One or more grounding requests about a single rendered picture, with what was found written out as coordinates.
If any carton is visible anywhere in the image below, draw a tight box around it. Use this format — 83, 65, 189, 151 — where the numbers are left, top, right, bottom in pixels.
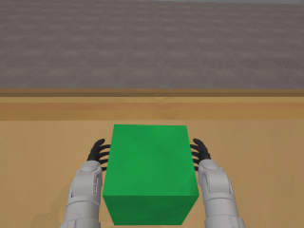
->
102, 124, 200, 226

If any left robot forearm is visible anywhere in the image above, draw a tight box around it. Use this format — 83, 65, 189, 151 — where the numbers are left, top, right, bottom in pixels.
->
59, 161, 103, 228

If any right robot forearm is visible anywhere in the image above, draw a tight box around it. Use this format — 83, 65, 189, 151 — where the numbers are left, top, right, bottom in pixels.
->
198, 159, 246, 228

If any robot left hand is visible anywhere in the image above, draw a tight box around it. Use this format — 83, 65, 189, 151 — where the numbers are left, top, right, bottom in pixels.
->
86, 139, 111, 171

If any robot right hand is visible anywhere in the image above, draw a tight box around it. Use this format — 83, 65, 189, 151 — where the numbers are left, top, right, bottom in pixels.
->
190, 138, 212, 171

